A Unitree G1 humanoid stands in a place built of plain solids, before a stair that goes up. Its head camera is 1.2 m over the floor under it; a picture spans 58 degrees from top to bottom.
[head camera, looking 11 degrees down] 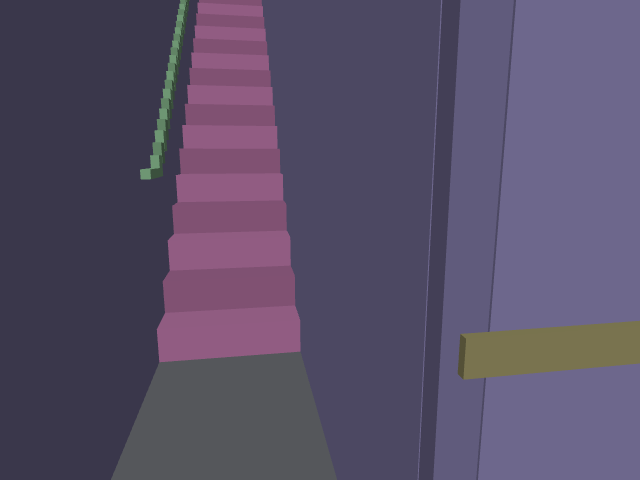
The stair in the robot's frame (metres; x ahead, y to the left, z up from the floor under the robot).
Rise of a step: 0.21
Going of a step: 0.27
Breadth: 0.94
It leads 10 degrees to the left of straight ahead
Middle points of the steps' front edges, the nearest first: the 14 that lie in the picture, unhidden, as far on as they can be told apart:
2.45 0.54 0.21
2.71 0.58 0.42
2.98 0.63 0.63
3.24 0.67 0.84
3.51 0.72 1.05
3.77 0.76 1.26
4.04 0.81 1.47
4.30 0.85 1.68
4.57 0.90 1.89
4.83 0.95 2.10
5.10 0.99 2.31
5.36 1.04 2.52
5.63 1.08 2.73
5.89 1.13 2.94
